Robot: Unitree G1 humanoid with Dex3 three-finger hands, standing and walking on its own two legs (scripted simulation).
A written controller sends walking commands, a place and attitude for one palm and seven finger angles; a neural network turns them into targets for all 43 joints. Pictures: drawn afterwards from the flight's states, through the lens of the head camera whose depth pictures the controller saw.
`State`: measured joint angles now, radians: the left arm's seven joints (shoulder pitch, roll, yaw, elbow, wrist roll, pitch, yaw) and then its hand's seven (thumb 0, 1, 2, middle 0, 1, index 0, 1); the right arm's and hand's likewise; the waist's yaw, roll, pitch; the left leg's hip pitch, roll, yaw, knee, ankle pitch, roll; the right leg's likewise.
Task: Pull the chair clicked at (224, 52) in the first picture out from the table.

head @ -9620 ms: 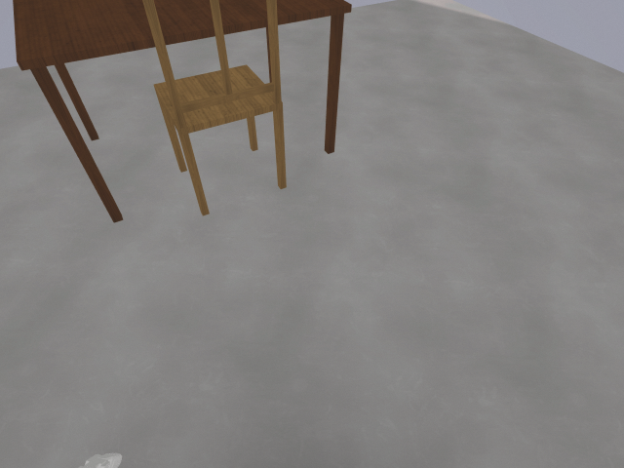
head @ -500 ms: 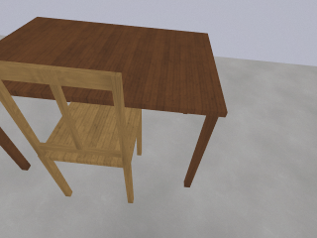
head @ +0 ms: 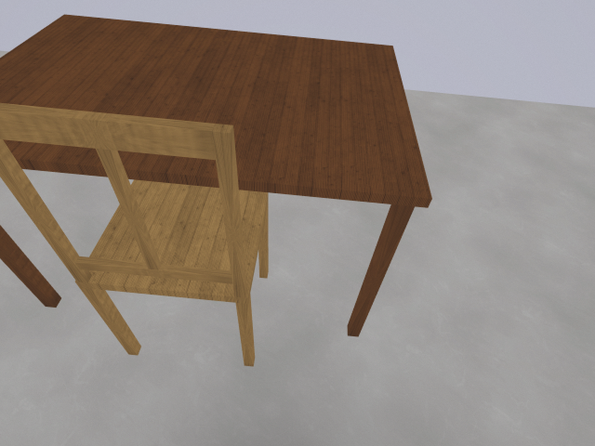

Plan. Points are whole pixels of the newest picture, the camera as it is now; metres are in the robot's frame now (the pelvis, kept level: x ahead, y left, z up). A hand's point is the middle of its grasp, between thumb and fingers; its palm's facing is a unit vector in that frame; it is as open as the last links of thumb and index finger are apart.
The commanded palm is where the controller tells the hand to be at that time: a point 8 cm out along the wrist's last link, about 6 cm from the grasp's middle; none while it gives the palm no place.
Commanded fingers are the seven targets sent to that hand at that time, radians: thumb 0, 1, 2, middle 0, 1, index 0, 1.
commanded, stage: look again from close up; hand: left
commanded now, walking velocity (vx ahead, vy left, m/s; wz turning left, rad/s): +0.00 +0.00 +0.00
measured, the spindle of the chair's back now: (134, 216) +0.51 +0.35 -0.06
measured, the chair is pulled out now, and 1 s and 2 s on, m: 0.00 0.00 0.00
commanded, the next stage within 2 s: shuffle to correct the standing spot in 0.88 s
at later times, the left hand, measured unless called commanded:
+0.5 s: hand out of the picture -0.02 +0.14 -0.18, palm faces +0.03 -0.99 -0.14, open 7.4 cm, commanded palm none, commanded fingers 0.00 0.90 0.90 -0.20 -0.30 -0.20 -0.30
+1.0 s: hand out of the picture -0.02 +0.13 -0.18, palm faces +0.04 -0.99 -0.13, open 7.4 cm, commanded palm none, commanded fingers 0.00 0.90 0.90 -0.20 -0.30 -0.20 -0.30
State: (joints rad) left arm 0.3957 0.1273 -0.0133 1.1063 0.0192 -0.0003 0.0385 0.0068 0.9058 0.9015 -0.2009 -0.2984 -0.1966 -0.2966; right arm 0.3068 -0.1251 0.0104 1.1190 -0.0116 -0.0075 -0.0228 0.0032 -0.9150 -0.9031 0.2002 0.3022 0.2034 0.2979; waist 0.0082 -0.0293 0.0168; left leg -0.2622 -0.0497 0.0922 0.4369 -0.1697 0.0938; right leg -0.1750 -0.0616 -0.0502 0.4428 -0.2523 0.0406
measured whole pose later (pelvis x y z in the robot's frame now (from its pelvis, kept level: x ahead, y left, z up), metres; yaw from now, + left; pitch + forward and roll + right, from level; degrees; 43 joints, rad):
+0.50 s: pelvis +0.00 -0.01 +0.00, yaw -1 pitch -1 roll -1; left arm 0.37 0.12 -0.01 1.10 0.02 -0.01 0.04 0.01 0.91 0.90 -0.20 -0.30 -0.20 -0.30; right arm 0.31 -0.13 0.01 1.13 -0.01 -0.02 -0.03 0.00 -0.92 -0.90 0.20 0.30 0.20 0.30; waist 0.00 -0.02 0.01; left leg -0.25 -0.03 0.09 0.45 -0.18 0.07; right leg -0.16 -0.04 -0.05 0.45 -0.26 0.03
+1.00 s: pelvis +0.01 -0.02 +0.00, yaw -1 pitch -1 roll +0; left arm 0.37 0.11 -0.01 1.11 0.01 -0.01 0.04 0.01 0.91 0.90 -0.20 -0.30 -0.20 -0.30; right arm 0.31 -0.12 0.01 1.14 -0.01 -0.02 -0.03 0.00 -0.92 -0.90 0.20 0.30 0.20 0.30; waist 0.00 -0.02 0.01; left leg -0.24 -0.02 0.09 0.44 -0.18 0.06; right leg -0.15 -0.03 -0.05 0.44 -0.26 0.02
